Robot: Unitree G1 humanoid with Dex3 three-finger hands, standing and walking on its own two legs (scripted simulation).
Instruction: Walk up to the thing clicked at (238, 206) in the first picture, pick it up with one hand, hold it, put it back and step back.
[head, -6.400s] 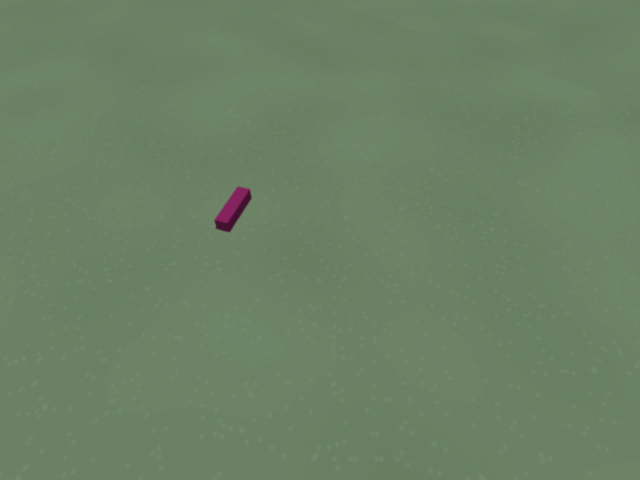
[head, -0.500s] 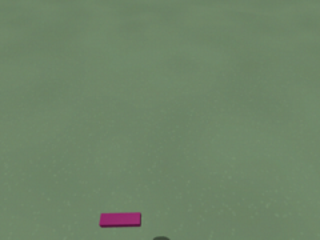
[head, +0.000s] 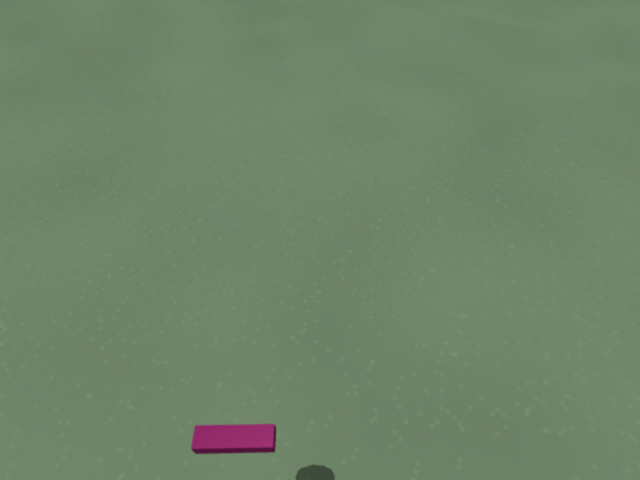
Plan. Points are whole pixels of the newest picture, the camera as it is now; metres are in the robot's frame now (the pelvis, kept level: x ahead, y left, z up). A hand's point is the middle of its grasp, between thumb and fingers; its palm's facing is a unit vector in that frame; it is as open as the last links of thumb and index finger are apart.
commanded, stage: stand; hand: left
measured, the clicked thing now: (235, 438) +0.37 +0.24 -0.75
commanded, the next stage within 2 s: none
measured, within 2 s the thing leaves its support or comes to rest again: neither
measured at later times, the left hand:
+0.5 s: hand out of the picture +0.09 +0.25 -0.16, palm faces -0.02 -0.94 -0.34, open 7.4 cm
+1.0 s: hand out of the picture +0.08 +0.25 -0.16, palm faces -0.03 -0.94 -0.34, open 7.4 cm
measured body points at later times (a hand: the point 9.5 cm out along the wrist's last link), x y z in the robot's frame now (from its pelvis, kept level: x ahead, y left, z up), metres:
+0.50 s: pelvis +0.00 +0.00 +0.00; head +0.02 +0.00 +0.45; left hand +0.09 +0.30 -0.13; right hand +0.09 -0.30 -0.13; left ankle +0.01 +0.12 -0.75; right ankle -0.01 -0.14 -0.75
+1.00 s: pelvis +0.01 +0.00 +0.00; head +0.02 +0.00 +0.45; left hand +0.08 +0.30 -0.13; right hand +0.08 -0.30 -0.13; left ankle +0.01 +0.12 -0.75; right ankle -0.01 -0.14 -0.75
